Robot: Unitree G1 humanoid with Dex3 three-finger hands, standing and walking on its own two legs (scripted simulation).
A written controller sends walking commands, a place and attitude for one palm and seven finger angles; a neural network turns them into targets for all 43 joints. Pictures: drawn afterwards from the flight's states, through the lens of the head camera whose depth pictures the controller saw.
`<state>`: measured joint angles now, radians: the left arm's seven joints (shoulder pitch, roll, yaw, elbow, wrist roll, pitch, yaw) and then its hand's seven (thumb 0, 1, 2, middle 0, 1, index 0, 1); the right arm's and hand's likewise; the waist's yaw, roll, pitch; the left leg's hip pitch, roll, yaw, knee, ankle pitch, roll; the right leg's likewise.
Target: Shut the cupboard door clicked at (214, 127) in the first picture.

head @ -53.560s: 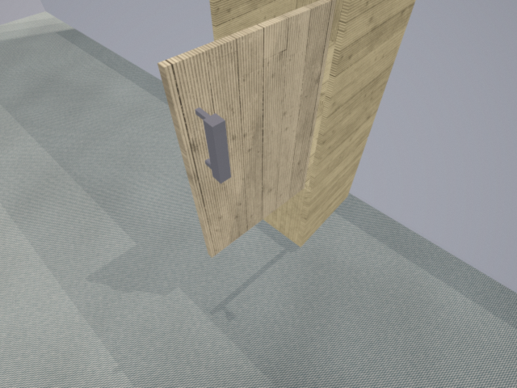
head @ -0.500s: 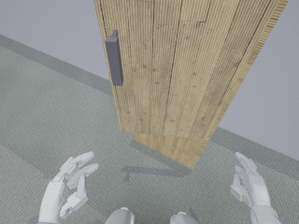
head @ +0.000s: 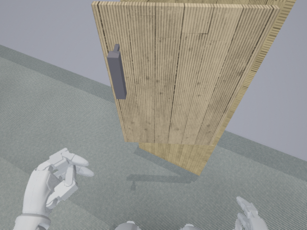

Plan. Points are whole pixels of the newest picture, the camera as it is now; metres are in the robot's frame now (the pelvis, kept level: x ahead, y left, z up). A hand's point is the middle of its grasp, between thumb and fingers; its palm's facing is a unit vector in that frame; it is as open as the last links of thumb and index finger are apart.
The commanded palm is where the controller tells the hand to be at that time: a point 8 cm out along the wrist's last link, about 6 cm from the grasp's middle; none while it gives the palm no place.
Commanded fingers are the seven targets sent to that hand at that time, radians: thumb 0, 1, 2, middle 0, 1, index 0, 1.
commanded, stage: raise the hand and make a fist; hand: left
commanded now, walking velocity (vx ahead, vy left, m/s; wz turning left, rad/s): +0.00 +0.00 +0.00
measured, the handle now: (119, 72) +0.49 +0.13 +0.14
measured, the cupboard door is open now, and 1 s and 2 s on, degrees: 24 24 24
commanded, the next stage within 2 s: bring the fist close to the handle in 1.00 s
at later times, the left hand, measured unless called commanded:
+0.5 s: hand (61, 161) +0.23 +0.20 +0.13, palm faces +0.04 -1.00 -0.06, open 3.1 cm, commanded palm +0.21 +0.25 +0.14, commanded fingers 0.00 0.90 0.90 -1.30 -1.50 -1.30 -1.50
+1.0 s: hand (67, 156) +0.24 +0.19 +0.14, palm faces +0.04 -1.00 -0.06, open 3.1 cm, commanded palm +0.21 +0.24 +0.15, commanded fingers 0.00 0.90 0.90 -1.30 -1.50 -1.30 -1.50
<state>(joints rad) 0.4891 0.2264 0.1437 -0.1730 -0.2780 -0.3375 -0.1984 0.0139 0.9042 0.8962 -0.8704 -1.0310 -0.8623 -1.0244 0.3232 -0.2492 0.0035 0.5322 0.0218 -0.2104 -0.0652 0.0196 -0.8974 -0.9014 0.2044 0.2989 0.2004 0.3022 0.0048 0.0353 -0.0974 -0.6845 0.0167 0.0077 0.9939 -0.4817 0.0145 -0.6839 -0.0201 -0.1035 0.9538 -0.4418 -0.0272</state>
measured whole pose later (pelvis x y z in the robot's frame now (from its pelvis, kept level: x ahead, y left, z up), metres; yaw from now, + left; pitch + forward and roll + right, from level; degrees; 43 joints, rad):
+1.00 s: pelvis +0.01 -0.01 +0.04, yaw +0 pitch +2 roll -1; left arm 0.31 0.25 0.18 -0.16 -0.28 -0.11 -0.22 0.01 0.90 0.90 -1.30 -1.50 -1.30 -1.50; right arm 0.27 -0.26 0.04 0.56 0.04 -0.25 -0.08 0.02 -0.90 -0.90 0.20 0.30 0.20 0.30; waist 0.04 0.04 -0.04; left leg -0.38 0.01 0.01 0.72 -0.38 0.01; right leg -0.38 -0.01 -0.10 0.69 -0.35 -0.03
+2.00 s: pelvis +0.01 -0.01 +0.04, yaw -1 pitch +4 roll +0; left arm -0.26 0.15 0.07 0.31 -0.16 -0.08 -0.03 0.01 0.90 0.90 -1.30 -1.50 -1.30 -1.50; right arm 0.24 -0.24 0.04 0.62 0.03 -0.14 -0.05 0.02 -0.90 -0.90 0.20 0.30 0.20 0.30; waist 0.00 0.03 -0.04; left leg -0.37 0.01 0.04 0.66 -0.35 0.01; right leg -0.41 -0.01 -0.07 0.67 -0.33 -0.03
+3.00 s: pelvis +0.00 +0.00 +0.04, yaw -1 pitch +6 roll +0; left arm -0.66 0.23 0.13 0.85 -0.17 -0.25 -0.13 -0.01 0.89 0.93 -1.30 -1.50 -1.30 -1.50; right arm 0.29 -0.26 0.02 0.66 0.04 -0.07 -0.05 0.01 -0.90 -0.90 0.20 0.30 0.20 0.30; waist -0.04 0.03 -0.04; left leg -0.47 0.01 0.04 0.69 -0.34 0.01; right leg -0.49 -0.01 -0.07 0.69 -0.31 -0.03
